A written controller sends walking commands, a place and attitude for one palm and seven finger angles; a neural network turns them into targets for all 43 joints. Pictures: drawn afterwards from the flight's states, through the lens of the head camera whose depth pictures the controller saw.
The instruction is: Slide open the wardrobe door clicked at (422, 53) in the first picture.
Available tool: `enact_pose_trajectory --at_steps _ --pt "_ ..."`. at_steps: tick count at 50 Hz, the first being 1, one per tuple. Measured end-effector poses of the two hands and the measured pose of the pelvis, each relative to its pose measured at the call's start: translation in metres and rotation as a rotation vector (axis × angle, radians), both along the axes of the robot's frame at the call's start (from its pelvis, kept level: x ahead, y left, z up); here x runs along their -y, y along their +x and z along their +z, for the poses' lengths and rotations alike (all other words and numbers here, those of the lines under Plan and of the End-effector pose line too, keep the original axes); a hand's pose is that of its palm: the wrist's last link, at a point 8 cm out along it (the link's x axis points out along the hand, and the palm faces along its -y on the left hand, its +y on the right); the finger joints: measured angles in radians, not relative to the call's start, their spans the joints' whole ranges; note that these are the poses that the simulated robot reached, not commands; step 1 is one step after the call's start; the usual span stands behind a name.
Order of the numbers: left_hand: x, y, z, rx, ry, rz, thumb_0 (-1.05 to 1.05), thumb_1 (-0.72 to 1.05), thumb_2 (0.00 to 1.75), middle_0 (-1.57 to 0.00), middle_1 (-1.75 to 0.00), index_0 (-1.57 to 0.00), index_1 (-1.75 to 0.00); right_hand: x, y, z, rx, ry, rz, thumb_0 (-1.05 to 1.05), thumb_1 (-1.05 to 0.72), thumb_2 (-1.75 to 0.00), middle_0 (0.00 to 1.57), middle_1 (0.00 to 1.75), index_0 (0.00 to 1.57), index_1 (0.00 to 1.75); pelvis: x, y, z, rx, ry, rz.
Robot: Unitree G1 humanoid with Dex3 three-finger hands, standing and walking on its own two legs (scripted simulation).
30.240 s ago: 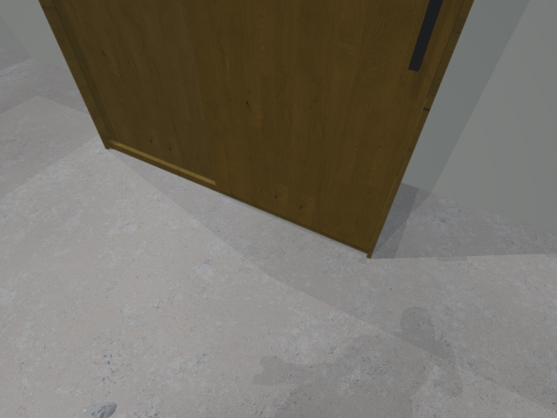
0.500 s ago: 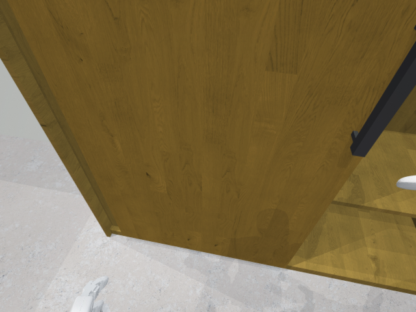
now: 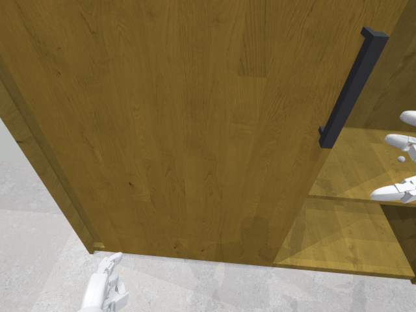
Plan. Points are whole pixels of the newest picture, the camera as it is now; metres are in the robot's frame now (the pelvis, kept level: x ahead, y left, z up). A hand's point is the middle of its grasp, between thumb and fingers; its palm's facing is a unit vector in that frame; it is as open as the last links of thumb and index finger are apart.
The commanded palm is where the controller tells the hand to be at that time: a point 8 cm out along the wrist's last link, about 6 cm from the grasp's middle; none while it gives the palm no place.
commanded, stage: draw the hand back to the body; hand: right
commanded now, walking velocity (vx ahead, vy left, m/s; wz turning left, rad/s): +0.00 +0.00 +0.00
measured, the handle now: (344, 93) +0.48 -0.28 +0.22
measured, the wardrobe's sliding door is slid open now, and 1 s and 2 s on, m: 0.69 0.69 0.69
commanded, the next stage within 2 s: step back with the hand held close in 1.50 s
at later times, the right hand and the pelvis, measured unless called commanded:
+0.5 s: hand (407, 195) +0.24 -0.29 +0.19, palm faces +0.30 +0.94 -0.18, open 14.4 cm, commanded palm +0.19 -0.32 +0.19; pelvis -0.01 +0.00 +0.00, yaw +0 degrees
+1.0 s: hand (391, 208) +0.23 -0.27 +0.17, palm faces +0.43 +0.83 -0.36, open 10.0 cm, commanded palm +0.18 -0.30 +0.18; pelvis +0.02 -0.01 +0.01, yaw +2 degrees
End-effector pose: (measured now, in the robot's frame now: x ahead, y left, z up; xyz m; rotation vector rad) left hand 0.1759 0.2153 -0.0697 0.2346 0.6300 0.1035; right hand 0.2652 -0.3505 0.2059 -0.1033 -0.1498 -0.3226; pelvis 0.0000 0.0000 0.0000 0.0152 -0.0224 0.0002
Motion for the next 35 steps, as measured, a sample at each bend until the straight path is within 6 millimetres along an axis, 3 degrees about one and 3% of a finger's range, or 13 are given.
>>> enact_pose_trajectory --at_steps 6,14,22,28,35 --pt "-0.014 -0.008 0.004 0.033 -0.013 0.042 0.01 0.9 0.9 -0.2 -0.3 -0.21 -0.31 -0.006 0.0 -0.005 -0.119 0.059 0.204 -0.02 0.56 -0.2 0.25 1.15 0.25 1.15 -0.002 0.003 0.001 0.013 -0.001 0.018" --pt "-0.022 -0.003 0.016 0.111 -0.024 0.035 0.01 0.9 0.9 -0.2 -0.3 -0.2 -0.3 -0.008 -0.031 -0.004 -0.06 0.054 0.186 -0.01 0.55 -0.2 0.25 1.15 0.25 1.15 -0.002 0.001 -0.001 0.017 0.0 0.024" --pt "-0.01 0.008 0.022 0.151 -0.019 -0.004 0.01 0.9 0.9 -0.2 -0.3 -0.2 -0.3 -0.019 -0.054 -0.017 -0.075 0.052 0.164 -0.02 0.52 -0.22 0.25 1.13 0.25 1.13 -0.002 -0.005 -0.001 0.038 0.003 0.009" --pt "0.002 0.006 0.017 0.12 -0.019 -0.067 0.01 0.9 0.9 -0.2 -0.3 -0.2 -0.3 -0.018 -0.069 -0.008 0.007 -0.183 -0.113 -0.01 0.39 -0.28 0.25 1.06 0.25 1.05 -0.001 -0.009 0.002 0.032 0.006 0.005" --pt "0.002 -0.008 -0.002 -0.019 -0.017 -0.049 0.01 0.9 0.9 -0.2 -0.3 -0.21 -0.31 -0.026 -0.082 -0.018 0.025 -0.246 -0.195 -0.01 0.17 -0.39 0.24 0.93 0.24 0.92 0.003 0.0 0.005 0.034 -0.002 0.013"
